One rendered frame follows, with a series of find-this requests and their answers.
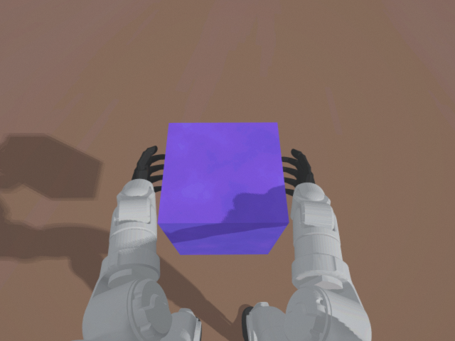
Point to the right robot hand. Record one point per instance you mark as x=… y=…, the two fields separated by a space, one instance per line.
x=303 y=173

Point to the robot right forearm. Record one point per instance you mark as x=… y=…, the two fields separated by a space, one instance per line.
x=317 y=246

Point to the left robot hand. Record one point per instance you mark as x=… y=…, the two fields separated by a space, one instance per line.
x=143 y=169

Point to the robot left thigh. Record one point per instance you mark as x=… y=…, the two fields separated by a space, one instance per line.
x=184 y=327

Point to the carton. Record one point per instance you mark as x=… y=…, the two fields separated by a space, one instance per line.
x=223 y=188

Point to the robot thigh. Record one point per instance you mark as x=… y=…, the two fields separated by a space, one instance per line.
x=184 y=327
x=266 y=324

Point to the robot right thigh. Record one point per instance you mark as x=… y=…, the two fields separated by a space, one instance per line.
x=266 y=324

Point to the robot right upper arm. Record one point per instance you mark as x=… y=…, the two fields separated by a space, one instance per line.
x=316 y=314

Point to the robot left forearm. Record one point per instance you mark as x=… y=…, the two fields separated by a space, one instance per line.
x=132 y=239

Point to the robot left upper arm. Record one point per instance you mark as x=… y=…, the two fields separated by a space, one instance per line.
x=135 y=311

